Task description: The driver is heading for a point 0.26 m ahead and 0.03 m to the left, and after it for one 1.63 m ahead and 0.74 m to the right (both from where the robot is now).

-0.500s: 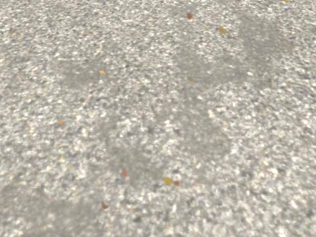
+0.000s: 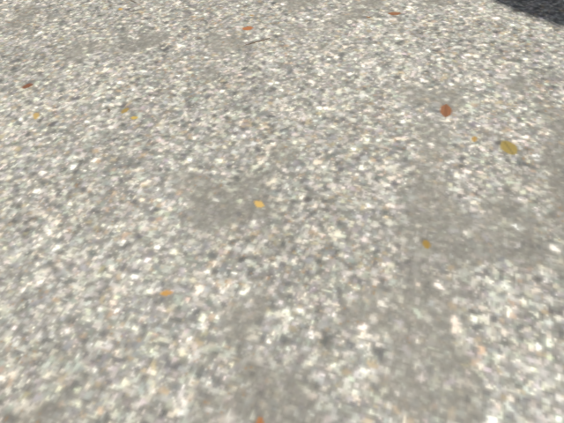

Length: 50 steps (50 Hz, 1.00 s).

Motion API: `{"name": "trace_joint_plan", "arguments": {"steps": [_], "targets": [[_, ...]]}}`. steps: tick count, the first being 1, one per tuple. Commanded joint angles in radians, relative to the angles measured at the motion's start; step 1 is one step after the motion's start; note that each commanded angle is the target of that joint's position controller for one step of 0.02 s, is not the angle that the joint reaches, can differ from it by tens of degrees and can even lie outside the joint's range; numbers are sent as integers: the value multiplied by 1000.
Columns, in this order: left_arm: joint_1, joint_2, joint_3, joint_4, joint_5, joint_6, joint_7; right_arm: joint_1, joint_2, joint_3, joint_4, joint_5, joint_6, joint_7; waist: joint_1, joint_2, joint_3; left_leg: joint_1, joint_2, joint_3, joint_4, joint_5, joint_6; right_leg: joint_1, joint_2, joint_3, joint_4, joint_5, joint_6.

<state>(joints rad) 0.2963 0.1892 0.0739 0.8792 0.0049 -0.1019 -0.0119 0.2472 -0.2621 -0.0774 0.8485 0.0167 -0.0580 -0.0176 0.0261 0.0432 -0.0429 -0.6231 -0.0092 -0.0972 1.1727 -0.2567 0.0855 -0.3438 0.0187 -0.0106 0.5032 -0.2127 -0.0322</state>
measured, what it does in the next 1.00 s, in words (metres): walks ahead, turning right: left foot, then right foot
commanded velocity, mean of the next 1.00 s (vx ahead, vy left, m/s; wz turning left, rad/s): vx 0.14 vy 0.00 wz -0.38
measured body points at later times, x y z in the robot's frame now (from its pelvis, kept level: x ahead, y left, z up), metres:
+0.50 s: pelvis +0.15 +0.03 +0.00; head +0.19 +0.03 +0.45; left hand +0.29 +0.29 -0.13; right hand +0.28 -0.24 -0.11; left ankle +0.24 +0.13 -0.74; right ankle +0.14 -0.12 -0.66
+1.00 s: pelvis +0.16 -0.03 +0.01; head +0.19 -0.08 +0.46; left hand +0.42 +0.16 -0.07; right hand +0.17 -0.36 -0.12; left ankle +0.27 +0.11 -0.67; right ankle +0.16 -0.12 -0.74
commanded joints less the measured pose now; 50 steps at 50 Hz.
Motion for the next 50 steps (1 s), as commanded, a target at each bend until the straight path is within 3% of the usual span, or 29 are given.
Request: {"name": "trace_joint_plan", "arguments": {"steps": [1,5,7,9,11,12,13,14,15,16,17,18,19,20,22,26,27,32,33,34,35,36,37,38,39,40,41,45,50], "targets": [[-27,120,22,-41,-9,-16,10,-47,-46,-12,-69,-14,-7,8,-22,-146,6,-139,89,15,-122,97,-40,136,-224,277,-311,43,-153],[55,137,22,8,-19,-3,29,-181,15,14,-102,-16,-19,11,7,-131,19,-31,59,68,-444,226,-75,144,-187,158,-277,407,-138],[74,160,27,15,-28,7,28,-214,13,18,-100,-11,-20,14,18,-152,1,59,15,86,-543,264,-91,148,-165,125,-237,476,-131],[116,144,23,36,-36,20,27,-278,26,25,-119,0,-20,18,33,-155,-1,108,-10,89,-603,282,-81,162,-186,153,-202,491,-136],[107,148,24,34,-36,27,31,-285,-9,19,-122,-3,-25,20,18,-179,2,148,-18,67,-675,265,-57,199,-191,195,-150,485,-125],[83,171,30,33,-37,32,42,-246,-30,10,-108,-12,-32,16,-20,-197,-3,210,-20,63,-737,292,-36,206,-188,214,-102,494,-113],[66,177,30,22,-36,36,48,-183,-58,1,-87,-27,-40,12,-56,-161,-34,326,-19,73,-799,371,-20,177,-153,208,-31,494,-94],[44,154,25,-3,-29,33,50,-96,-115,-16,-66,-43,-44,2,-82,-108,-109,538,75,12,-774,627,15,66,-93,178,110,394,-52],[108,57,0,-25,-15,19,36,7,-190,-32,-57,-61,-32,-14,-85,99,-265,923,341,-183,-652,1090,145,-245,5,120,417,-63,12],[179,77,-7,-36,-19,18,32,41,-171,-27,-58,-30,-10,-10,-94,212,-417,981,511,-329,-656,1088,249,-334,25,110,642,-531,41],[150,170,23,-37,-39,33,32,1,-124,-15,-76,-26,6,-8,-83,109,-370,863,465,-297,-711,831,235,-365,-29,133,747,-486,55],[77,172,28,-59,-43,56,41,-74,-92,-6,-87,-23,14,-10,-65,80,-262,752,405,-227,-761,636,198,-412,-57,93,772,-412,68],[64,149,29,-59,-41,81,55,-143,-59,3,-99,-19,18,-15,-40,73,-177,612,364,-179,-824,437,170,-403,-81,89,749,-348,83],[63,148,37,-61,-33,107,67,-199,-48,6,-100,-23,23,-17,-13,82,-115,477,333,-131,-873,288,151,-347,-99,86,729,-287,91],[71,103,33,-75,-27,135,72,-237,-63,-1,-92,-40,29,-16,9,108,-46,316,282,-30,-934,224,149,-253,-79,47,687,-198,93],[-16,114,32,-134,-22,132,55,-234,-101,-14,-58,-29,32,-34,13,88,-61,339,302,58,-945,257,152,-184,-91,32,490,-91,86],[-48,117,29,-145,-23,134,49,-244,-97,-12,-56,-35,31,-36,3,95,-56,344,297,89,-934,263,140,-175,-92,17,438,-77,80],[-94,165,39,-195,-29,151,30,-229,-159,-25,-28,2,38,-36,5,114,-56,390,345,102,-896,162,82,-39,-80,-23,221,-64,31],[-79,160,36,-194,-24,148,24,-233,-154,-22,-20,20,45,-36,22,108,-55,398,335,119,-864,133,56,15,-70,-33,123,-33,9],[-54,165,40,-184,-12,141,14,-213,-140,-21,-12,21,54,-39,30,89,-59,388,303,146,-787,94,15,74,-46,-38,44,6,-21],[-24,202,55,-173,-4,135,14,-152,-113,-20,9,17,70,-35,22,-24,-40,330,246,210,-644,30,-47,145,-59,22,-65,113,-61],[-11,316,78,-189,-3,132,29,-128,-60,-10,-12,-24,79,-27,-23,-340,-19,80,115,314,-313,-257,-147,266,-295,340,-121,456,-156],[-21,364,79,-223,22,114,21,-233,-95,-18,-70,-33,76,-35,21,-403,-47,-72,12,165,-138,-404,-156,227,-407,529,-191,445,-315],[-31,326,70,-226,35,92,12,-291,-138,-31,-78,-20,76,-39,38,-272,-57,-91,24,77,-52,-341,-134,223,-360,482,-215,358,-302],[-77,310,67,-226,20,78,20,-274,-138,-35,-75,-10,73,-41,2,-218,-45,-113,36,44,-52,-246,-114,221,-308,416,-202,297,-236],[-118,278,58,-235,4,81,27,-237,-128,-36,-42,-17,73,-43,-19,-169,-65,-109,48,30,-54,-183,-112,237,-272,373,-176,262,-189],[-142,267,55,-243,-20,93,38,-221,-137,-39,-36,-22,71,-43,-34,-164,-64,-90,46,21,-44,-133,-113,223,-259,352,-180,257,-171],[-130,234,39,-260,-16,101,55,-206,-113,-35,-25,-10,66,-32,-32,-161,-84,-31,16,11,-116,-37,-128,237,-218,329,-182,283,-171],[-127,272,52,-285,-10,110,63,-242,-109,-28,-35,-11,58,-26,-7,-189,-47,43,-2,-7,-340,-33,-159,195,-196,408,-184,94,-181]]}}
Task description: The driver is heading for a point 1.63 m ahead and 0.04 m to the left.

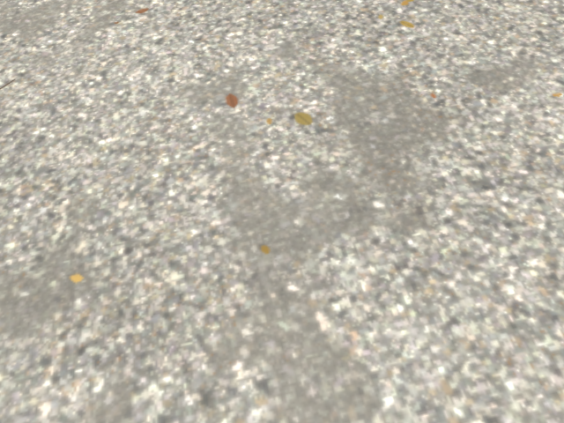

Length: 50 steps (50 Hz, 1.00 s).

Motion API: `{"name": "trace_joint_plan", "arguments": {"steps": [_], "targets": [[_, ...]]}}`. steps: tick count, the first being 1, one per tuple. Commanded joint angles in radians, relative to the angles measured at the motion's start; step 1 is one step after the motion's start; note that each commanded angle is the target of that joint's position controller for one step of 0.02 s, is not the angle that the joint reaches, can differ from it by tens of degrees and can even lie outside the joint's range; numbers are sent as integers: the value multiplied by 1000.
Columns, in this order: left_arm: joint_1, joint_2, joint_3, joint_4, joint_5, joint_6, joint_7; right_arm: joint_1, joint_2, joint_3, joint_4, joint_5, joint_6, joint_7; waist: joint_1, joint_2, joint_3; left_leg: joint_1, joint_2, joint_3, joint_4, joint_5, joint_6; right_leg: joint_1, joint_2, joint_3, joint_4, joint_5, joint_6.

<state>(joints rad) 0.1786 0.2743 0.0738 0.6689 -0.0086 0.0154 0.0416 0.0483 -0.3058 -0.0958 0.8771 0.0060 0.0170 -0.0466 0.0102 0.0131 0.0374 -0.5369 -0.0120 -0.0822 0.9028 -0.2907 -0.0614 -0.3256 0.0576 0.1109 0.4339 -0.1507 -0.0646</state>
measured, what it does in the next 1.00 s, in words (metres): steps on the spot: left foot, then right foot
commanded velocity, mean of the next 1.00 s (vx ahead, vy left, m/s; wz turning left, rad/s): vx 0.00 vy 0.00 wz -0.21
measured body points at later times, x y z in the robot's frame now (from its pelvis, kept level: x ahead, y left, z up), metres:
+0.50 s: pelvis +0.01 +0.03 +0.00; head +0.04 +0.04 +0.44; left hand +0.20 +0.27 -0.12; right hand +0.06 -0.25 -0.12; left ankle +0.02 +0.15 -0.75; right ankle -0.04 -0.11 -0.72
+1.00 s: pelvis -0.01 +0.01 -0.01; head +0.01 +0.01 +0.44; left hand +0.16 +0.23 -0.13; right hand +0.00 -0.28 -0.15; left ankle +0.02 +0.15 -0.75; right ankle -0.04 -0.11 -0.75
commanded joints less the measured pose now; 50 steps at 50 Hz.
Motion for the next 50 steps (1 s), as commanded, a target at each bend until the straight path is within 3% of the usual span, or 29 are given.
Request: {"name": "trace_joint_plan", "arguments": {"steps": [1,5,7,10,11,12,13,14,15,16,17,19,21,23,24,26,27,28,29,30,31,33,36,50], "targets": [[-13,189,53,-81,6,-4,10,-44,-70,-9,-63,2,-21,6,11,-162,-120,-26,-1,-27,-95,-8,-14,162,-234,307,-117,5,-152],[-10,175,47,-84,2,-1,-5,-28,-69,-5,-70,6,-27,17,18,-175,-136,70,-27,-20,-189,-67,1,142,-211,357,-77,130,-154],[-33,173,43,-112,8,-1,-10,8,-91,-7,-58,11,-31,20,14,-190,-151,105,-23,-25,-249,-63,13,170,-216,392,-50,196,-151],[-40,171,35,-105,-8,19,0,78,-79,-3,-52,3,-44,43,-42,-138,-175,308,-5,13,-511,117,54,125,-162,370,14,208,-93],[-16,142,26,-105,-3,20,2,102,-125,-12,-48,-9,-43,44,-32,-67,-181,418,102,-61,-546,211,96,32,-109,313,85,72,-46],[28,95,13,-121,7,9,-5,64,-216,-29,-53,-20,-30,31,37,184,-145,473,277,-259,-566,430,208,-135,53,129,253,-249,14],[-2,153,27,-135,14,-4,-7,81,-185,-22,-58,-43,-31,29,-6,268,-137,417,412,-416,-603,510,365,-204,88,62,451,-496,64],[8,214,49,-113,9,-9,-8,50,-156,-13,-77,-36,-35,26,-7,167,-122,411,407,-379,-590,506,380,-224,52,84,614,-470,90],[20,205,53,-89,3,-6,-8,17,-133,-7,-82,-21,-34,21,6,116,-107,411,341,-292,-571,485,332,-233,47,86,673,-412,106],[31,172,46,-71,3,4,-8,-2,-105,6,-85,0,-32,22,15,110,-92,412,288,-230,-559,461,296,-241,39,96,694,-363,117],[38,142,36,-64,4,11,-9,-1,-85,16,-82,8,-32,23,10,111,-86,419,270,-201,-553,488,290,-239,37,99,706,-326,129],[30,91,16,-63,0,14,-18,15,-69,27,-65,2,-22,25,9,123,-88,411,214,-122,-555,484,278,-172,20,47,589,-288,141],[-12,52,-7,-71,4,11,-25,23,-77,30,-52,-2,-13,27,-12,153,-99,411,185,-77,-546,460,264,-68,-30,-31,379,-281,146],[-44,64,-9,-73,-4,10,-26,70,-118,25,-35,-4,-7,30,-44,177,-96,410,201,-100,-537,470,275,13,-35,-83,229,-289,146],[-26,79,-3,-60,-8,10,-23,77,-130,24,-30,1,-6,32,-35,170,-94,409,203,-106,-523,473,272,56,-32,-96,132,-227,139],[23,93,1,-22,-2,9,-20,91,-117,33,-18,15,-11,33,-9,146,-82,365,185,-100,-500,454,226,195,-32,-99,-107,-5,99],[27,128,6,-26,8,10,-14,111,-103,41,-13,9,-23,38,-15,100,-104,313,173,-97,-491,390,171,286,-90,-30,-96,113,71],[44,188,16,-31,20,15,-6,130,-86,48,-16,-16,-40,49,-42,-22,-138,254,115,-31,-431,291,120,357,-181,45,-12,357,31],[12,176,12,-18,26,13,-17,152,-58,54,-4,-11,-47,52,-69,-149,-150,311,57,40,-461,123,75,251,-197,50,8,252,-21],[-11,126,4,-31,30,4,-30,96,-94,49,5,-11,-43,46,-29,-107,-109,338,45,52,-440,119,45,190,-163,47,-13,116,-17],[-4,102,-4,-17,38,-5,-35,68,-94,48,7,-8,-37,42,-19,-98,-85,339,40,59,-429,132,39,158,-146,39,-25,52,0],[-5,108,-7,-9,33,-25,-41,76,-82,50,21,-7,-16,27,-24,-102,-42,342,41,56,-416,165,46,104,-130,30,-27,41,19],[9,101,-15,8,28,-39,-42,89,-78,50,43,-9,-6,21,-29,-97,-31,358,43,52,-415,166,53,74,-125,26,-24,21,23],[23,95,-34,79,20,-38,-27,107,-96,48,146,-5,-12,13,-28,-21,-31,357,46,47,-437,172,42,99,-88,-16,2,40,33]]}}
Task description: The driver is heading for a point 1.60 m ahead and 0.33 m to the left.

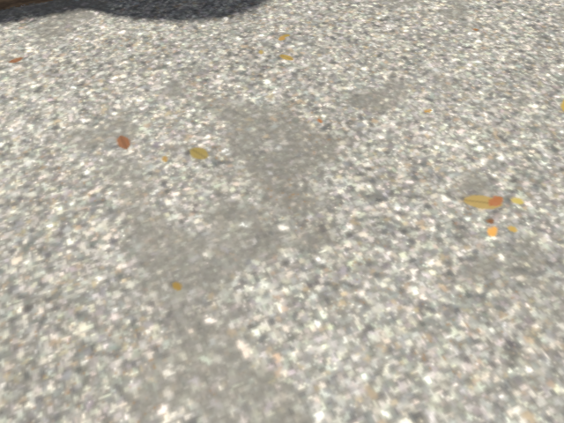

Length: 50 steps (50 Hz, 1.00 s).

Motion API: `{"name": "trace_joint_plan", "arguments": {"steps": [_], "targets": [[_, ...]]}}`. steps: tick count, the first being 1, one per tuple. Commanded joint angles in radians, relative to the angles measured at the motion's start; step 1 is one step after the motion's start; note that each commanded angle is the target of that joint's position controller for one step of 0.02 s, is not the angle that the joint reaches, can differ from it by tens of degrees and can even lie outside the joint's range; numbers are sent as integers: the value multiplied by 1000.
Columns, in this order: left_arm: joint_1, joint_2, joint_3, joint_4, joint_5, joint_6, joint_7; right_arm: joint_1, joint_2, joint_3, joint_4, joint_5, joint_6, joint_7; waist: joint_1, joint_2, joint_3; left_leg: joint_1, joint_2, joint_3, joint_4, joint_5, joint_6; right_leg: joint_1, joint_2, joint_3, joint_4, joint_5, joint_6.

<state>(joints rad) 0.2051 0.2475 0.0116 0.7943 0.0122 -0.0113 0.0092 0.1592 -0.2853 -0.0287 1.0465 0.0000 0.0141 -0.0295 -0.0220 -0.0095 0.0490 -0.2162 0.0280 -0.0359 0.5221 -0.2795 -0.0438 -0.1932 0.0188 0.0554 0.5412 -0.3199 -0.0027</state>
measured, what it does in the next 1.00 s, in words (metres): stands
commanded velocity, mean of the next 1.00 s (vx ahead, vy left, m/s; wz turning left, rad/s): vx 0.03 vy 0.00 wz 0.00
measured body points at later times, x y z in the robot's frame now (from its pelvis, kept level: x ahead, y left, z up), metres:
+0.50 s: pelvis +0.00 +0.01 +0.00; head +0.01 +0.01 +0.45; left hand +0.08 +0.27 -0.14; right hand +0.04 -0.26 -0.15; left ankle +0.00 +0.15 -0.73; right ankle -0.02 -0.12 -0.73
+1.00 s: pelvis +0.02 +0.02 -0.01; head +0.03 +0.02 +0.44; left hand +0.05 +0.27 -0.15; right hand +0.02 -0.24 -0.16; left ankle +0.00 +0.15 -0.73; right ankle -0.02 -0.12 -0.73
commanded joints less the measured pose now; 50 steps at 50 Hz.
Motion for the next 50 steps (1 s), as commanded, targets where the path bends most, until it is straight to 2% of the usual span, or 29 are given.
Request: {"name": "trace_joint_plan", "arguments": {"steps": [1,11,17,41,42,43,45,47,49,50], "targets": [[-2,121,27,-40,-1,-11,5,-2,-117,-18,-17,1,-9,-5,4,1,-42,37,6,0,-56,160,25,-34,-47,37,-106,208,-28],[18,119,17,23,-5,-12,7,12,-111,-13,23,2,-4,-12,3,-2,-30,35,2,1,-60,156,32,-42,-34,16,-108,195,-17],[26,123,12,61,-5,-18,2,26,-101,-6,40,3,6,-13,6,-3,-24,53,-1,-2,-55,175,42,-70,-37,15,-120,156,-17],[82,99,-6,173,-11,-14,12,84,-66,12,62,3,6,-16,17,13,-11,27,-12,4,-65,175,54,-56,-25,-16,-112,162,2],[101,95,-6,186,-12,-12,13,104,-58,13,71,5,6,-16,18,11,-34,33,-25,17,-63,64,60,-47,-13,-29,-111,48,-2],[102,103,-2,188,-19,-10,14,116,-67,9,74,14,7,-16,16,8,-19,11,-43,28,-52,-137,77,-69,0,-35,-101,-140,-17],[81,111,3,175,-25,-16,16,109,-76,6,56,19,-2,-15,14,8,81,-88,-31,-9,-71,-426,114,-160,-12,-3,-110,-397,-54],[81,95,3,167,-32,-42,10,130,-68,7,46,23,-30,-8,10,22,127,-105,5,-69,-85,-464,147,-205,-30,20,-92,-400,-77],[62,74,2,154,-35,-70,-2,198,-83,1,54,30,-58,4,-8,67,107,-38,65,-173,-125,-462,193,-247,-20,0,-8,-316,-78],[42,55,0,141,-37,-82,-8,236,-107,-6,58,32,-68,10,-18,118,93,8,123,-276,-180,-481,231,-278,-1,-30,67,-248,-74]]}}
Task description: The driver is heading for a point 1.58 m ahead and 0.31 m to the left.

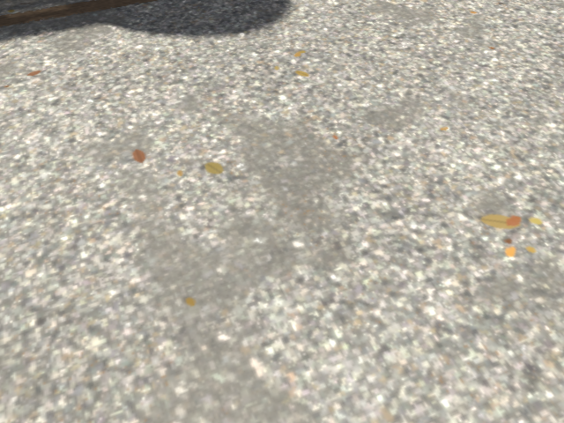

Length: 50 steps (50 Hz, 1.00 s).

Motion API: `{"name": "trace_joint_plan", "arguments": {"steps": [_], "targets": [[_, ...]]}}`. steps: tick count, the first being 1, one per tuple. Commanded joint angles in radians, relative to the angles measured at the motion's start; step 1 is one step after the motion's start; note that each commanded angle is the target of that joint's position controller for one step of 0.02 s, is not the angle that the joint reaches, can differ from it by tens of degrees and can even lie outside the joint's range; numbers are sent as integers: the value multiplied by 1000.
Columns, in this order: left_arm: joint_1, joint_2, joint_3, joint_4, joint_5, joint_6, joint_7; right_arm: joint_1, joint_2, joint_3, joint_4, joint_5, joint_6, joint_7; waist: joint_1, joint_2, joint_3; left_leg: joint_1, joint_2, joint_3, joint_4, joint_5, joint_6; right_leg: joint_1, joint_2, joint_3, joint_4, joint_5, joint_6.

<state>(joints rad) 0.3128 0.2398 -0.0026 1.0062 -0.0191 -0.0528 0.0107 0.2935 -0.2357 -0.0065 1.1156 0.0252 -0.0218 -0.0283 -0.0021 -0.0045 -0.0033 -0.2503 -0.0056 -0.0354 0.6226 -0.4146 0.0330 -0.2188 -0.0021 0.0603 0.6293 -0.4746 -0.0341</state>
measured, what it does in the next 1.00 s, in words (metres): walks ahead, turning left: left foot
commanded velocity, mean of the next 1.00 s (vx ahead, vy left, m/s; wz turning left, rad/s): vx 0.44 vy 0.00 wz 0.35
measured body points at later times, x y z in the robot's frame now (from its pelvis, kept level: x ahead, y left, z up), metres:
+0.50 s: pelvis +0.21 +0.01 -0.02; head +0.24 +0.02 +0.43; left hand +0.07 +0.25 -0.15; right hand +0.47 -0.17 -0.11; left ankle +0.33 +0.10 -0.73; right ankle -0.01 -0.13 -0.72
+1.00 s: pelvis +0.48 +0.07 +0.01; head +0.51 +0.09 +0.45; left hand +0.61 +0.36 -0.08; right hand +0.59 -0.19 -0.11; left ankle +0.33 +0.10 -0.73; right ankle +0.68 +0.01 -0.71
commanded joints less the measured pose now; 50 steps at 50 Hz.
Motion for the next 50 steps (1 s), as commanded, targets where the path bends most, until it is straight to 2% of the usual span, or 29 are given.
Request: {"name": "trace_joint_plan", "arguments": {"steps": [1,3,5,6,7,8,9,10,11,13,16,18,20,22,24,25,26,27,28,29,30,31,32,34,37,42,46,48,50], "targets": [[-78,44,11,-83,-11,-52,-15,127,-184,-35,-10,8,-38,13,-36,175,129,73,232,-401,-348,-355,196,-265,36,-74,58,-15,-41],[-83,41,11,-91,-15,-67,-20,100,-197,-36,-36,4,-44,16,-7,197,140,20,291,-489,-387,-277,224,-210,28,-75,51,2,-70],[77,47,20,-26,-15,-75,-23,-48,-180,-33,-99,9,-42,18,92,156,138,-159,198,-311,-298,-69,145,94,18,-61,-173,110,-89],[237,121,47,32,-11,-74,-20,-167,-151,-27,-154,12,-50,18,169,42,124,-312,99,-146,-88,114,77,276,-62,76,-253,146,-102],[398,275,94,80,-11,-75,-25,-201,-85,-13,-209,6,-76,21,202,-278,56,-513,-53,37,286,151,1,512,-254,400,-366,273,-175],[378,195,72,68,7,-71,-22,-161,-111,-23,-203,2,-98,24,169,-237,38,-618,-53,-51,478,-101,0,538,-372,515,-357,490,-211],[328,116,51,54,24,-68,-17,-111,-113,-29,-184,24,-104,34,121,-143,76,-671,-22,-133,588,-81,28,538,-362,403,-323,608,-193],[277,102,48,36,26,-64,-17,-92,-95,-30,-183,40,-104,40,89,-114,74,-706,-1,-136,623,-17,45,544,-333,305,-327,646,-165],[242,91,43,33,20,-58,-19,-118,-85,-33,-196,41,-102,41,76,-78,112,-757,21,-126,597,41,59,531,-317,218,-348,687,-139],[202,48,26,26,28,-46,-17,-143,-56,-36,-219,29,-90,48,53,-84,116,-700,48,-73,540,135,60,441,-263,82,-399,718,-94],[103,84,25,-8,31,-48,3,-226,5,-13,-282,7,-71,70,31,-59,145,-494,44,39,285,324,16,187,-190,-83,-490,644,-85],[131,135,34,1,21,-55,16,-326,21,1,-341,-4,-65,77,54,-69,154,-358,33,110,137,394,7,98,-197,-125,-539,640,-94],[152,162,43,15,11,-57,19,-347,-21,-7,-378,-3,-59,83,35,-90,151,-315,21,122,72,387,39,154,-228,-151,-511,789,-91],[138,176,50,6,8,-51,22,-313,-75,-29,-396,-1,-59,89,-14,-113,91,-243,-25,153,39,348,85,249,-250,-187,-380,1139,-71],[101,202,59,-19,21,-28,30,-111,-146,-71,-355,5,-52,94,-127,-141,-51,-7,-81,166,24,329,132,271,-252,-212,-89,1364,-44],[86,205,58,-38,22,-23,30,26,-196,-103,-319,7,-39,85,-197,-112,-120,214,-84,118,-22,340,163,157,-218,-216,133,1268,-19],[98,145,40,-74,48,-37,21,141,-270,-123,-296,4,-21,62,-193,88,-196,459,109,-198,-56,266,222,-102,-113,-218,507,624,11],[210,15,4,-110,27,-76,-5,97,-304,-118,-337,-18,-30,63,-76,267,-362,684,369,-833,-262,55,449,-434,77,-40,852,-86,36],[62,129,34,-144,-5,-114,-18,76,-219,-103,-330,-19,-43,62,-132,126,-264,594,327,-824,-379,-61,383,-546,19,99,890,-31,-5],[-20,165,45,-189,-31,-127,-19,13,-181,-91,-340,-18,-57,61,-94,77,-107,425,293,-658,-404,-24,329,-572,-27,71,819,71,-31],[-31,158,48,-186,-19,-126,-7,-70,-160,-83,-361,-17,-69,69,-33,-46,-32,253,245,-540,-423,94,297,-511,-75,62,733,137,-28],[-9,163,60,-179,0,-113,4,-125,-138,-76,-381,-22,-74,71,11,-53,-13,138,200,-447,-431,192,277,-438,-105,64,659,174,-17],[16,162,66,-182,9,-95,5,-150,-134,-73,-394,-28,-73,70,43,-25,-1,56,166,-390,-447,242,267,-376,-127,68,621,189,-3],[10,140,70,-204,28,-71,11,-134,-136,-73,-392,-17,-73,61,57,11,16,-41,131,-305,-457,332,266,-345,-137,37,531,215,34],[-135,125,72,-274,48,-59,23,-57,-175,-84,-384,-18,-71,36,16,30,45,-96,93,-248,-459,385,256,-394,-115,5,333,376,85],[-304,77,53,-324,32,-77,3,61,-162,-79,-350,-4,-61,17,-74,68,20,-8,75,-206,-420,355,184,-341,-61,-19,-20,652,80],[-405,103,54,-373,21,-94,-24,135,-162,-76,-321,-7,-52,16,-112,74,34,187,148,-281,-334,412,190,-420,-46,-12,-113,577,45],[-415,118,58,-390,19,-102,-35,151,-171,-79,-314,-11,-41,11,-104,85,28,280,187,-320,-287,500,186,-431,-31,-18,-150,476,19],[-338,140,67,-379,17,-105,-36,131,-184,-82,-317,-12,-30,9,-55,118,-2,303,187,-317,-222,711,166,-308,1,-47,-183,391,-18]]}}
Keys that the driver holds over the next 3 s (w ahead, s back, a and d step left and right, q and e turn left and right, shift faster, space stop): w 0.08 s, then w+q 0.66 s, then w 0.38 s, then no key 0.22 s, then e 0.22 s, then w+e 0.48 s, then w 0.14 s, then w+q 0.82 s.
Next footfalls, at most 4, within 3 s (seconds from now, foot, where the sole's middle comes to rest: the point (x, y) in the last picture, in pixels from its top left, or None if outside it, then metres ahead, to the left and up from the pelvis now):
0.50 left None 0.37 0.11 -0.76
1.04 right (281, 353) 0.71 0.03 -0.76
1.46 left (176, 324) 0.79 0.31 -0.76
1.88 right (274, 319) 0.81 0.05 -0.76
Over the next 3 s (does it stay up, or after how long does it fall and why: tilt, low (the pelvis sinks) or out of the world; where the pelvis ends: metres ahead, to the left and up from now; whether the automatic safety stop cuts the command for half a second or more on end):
stays up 1.33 0.19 0.01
